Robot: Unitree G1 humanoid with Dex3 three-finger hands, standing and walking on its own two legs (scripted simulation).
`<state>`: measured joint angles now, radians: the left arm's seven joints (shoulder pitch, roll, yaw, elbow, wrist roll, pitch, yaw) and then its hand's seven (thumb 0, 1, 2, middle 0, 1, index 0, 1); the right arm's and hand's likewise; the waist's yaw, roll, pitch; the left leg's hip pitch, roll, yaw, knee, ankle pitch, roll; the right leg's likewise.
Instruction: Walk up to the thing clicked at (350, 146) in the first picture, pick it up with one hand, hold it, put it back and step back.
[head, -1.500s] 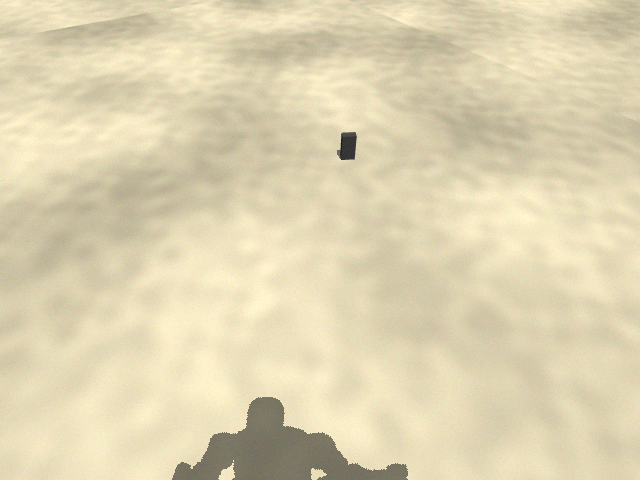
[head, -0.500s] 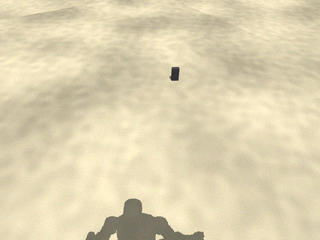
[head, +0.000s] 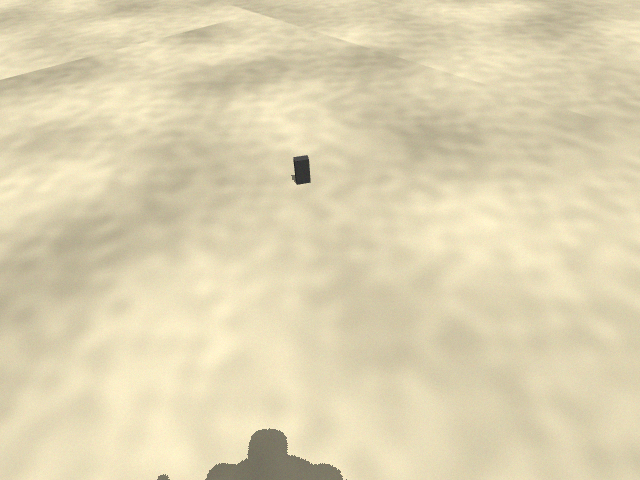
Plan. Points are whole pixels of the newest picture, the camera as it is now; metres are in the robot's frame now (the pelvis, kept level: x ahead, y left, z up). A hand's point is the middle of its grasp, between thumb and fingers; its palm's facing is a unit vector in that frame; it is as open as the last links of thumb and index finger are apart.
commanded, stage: walk up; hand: left
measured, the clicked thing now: (302, 170) +1.75 +0.14 -0.68
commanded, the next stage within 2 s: none
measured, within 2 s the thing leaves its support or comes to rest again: neither
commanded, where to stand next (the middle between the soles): +1.44 -0.04 m, yaw -4 degrees
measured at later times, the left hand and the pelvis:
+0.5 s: hand (143, 411) +0.29 +0.30 -0.14, palm faces -0.10 -0.94 -0.34, open 7.4 cm; pelvis +0.23 +0.02 +0.01, yaw -3 degrees
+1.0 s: hand (224, 247) +0.61 +0.22 -0.09, palm faces -0.08 -0.92 -0.39, open 7.3 cm; pelvis +0.50 -0.04 +0.02, yaw -4 degrees
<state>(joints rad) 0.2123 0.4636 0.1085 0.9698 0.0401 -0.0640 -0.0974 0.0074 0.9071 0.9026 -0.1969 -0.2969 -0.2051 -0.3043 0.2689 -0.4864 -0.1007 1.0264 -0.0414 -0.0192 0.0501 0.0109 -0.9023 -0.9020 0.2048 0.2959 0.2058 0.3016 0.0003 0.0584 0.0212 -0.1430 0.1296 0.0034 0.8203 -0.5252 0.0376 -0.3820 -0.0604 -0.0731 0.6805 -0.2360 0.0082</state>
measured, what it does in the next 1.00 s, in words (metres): walks ahead: left foot, then right foot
